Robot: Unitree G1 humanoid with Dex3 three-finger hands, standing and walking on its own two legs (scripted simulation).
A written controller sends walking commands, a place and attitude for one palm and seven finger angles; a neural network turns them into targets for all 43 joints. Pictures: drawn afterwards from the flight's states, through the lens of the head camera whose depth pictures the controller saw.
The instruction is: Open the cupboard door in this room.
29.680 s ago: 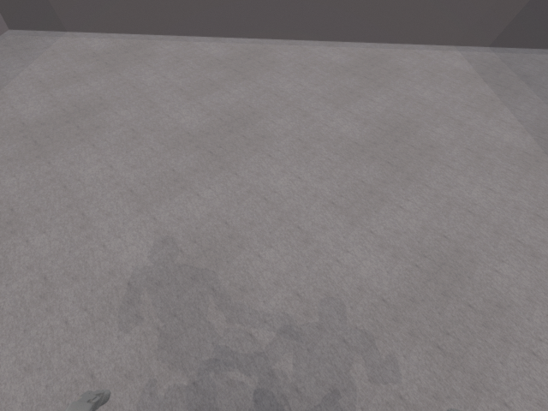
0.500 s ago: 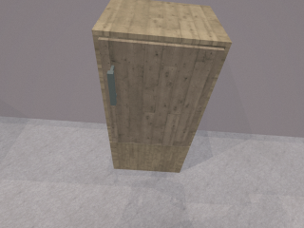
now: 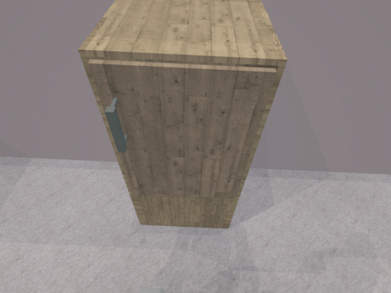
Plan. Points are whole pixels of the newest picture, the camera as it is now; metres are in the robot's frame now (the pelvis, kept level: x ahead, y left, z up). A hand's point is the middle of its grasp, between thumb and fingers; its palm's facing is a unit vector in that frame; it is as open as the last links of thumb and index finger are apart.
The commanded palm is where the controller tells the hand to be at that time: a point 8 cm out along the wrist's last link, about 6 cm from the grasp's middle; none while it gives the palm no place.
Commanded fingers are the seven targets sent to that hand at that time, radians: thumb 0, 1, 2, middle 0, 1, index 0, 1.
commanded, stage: come to a stop and stand still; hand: left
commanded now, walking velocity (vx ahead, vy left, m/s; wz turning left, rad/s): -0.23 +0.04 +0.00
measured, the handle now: (118, 126) +0.51 +0.25 +0.02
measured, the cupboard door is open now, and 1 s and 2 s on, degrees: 0 0 0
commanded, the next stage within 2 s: look again from close up in 0.86 s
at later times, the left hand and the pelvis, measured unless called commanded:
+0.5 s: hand out of the picture -0.02 +0.16 -0.18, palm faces +0.05 -0.97 -0.22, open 7.4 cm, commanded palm none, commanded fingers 0.00 0.90 0.90 -0.20 -0.30 -0.20 -0.30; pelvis -0.04 -0.02 -0.01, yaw -1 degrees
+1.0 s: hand out of the picture -0.07 +0.14 -0.19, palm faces +0.05 -0.99 -0.13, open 7.4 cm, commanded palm none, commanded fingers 0.00 0.90 0.90 -0.20 -0.30 -0.20 -0.30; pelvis -0.04 -0.01 -0.01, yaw +0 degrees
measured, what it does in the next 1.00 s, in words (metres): steps on the spot: left foot, then right foot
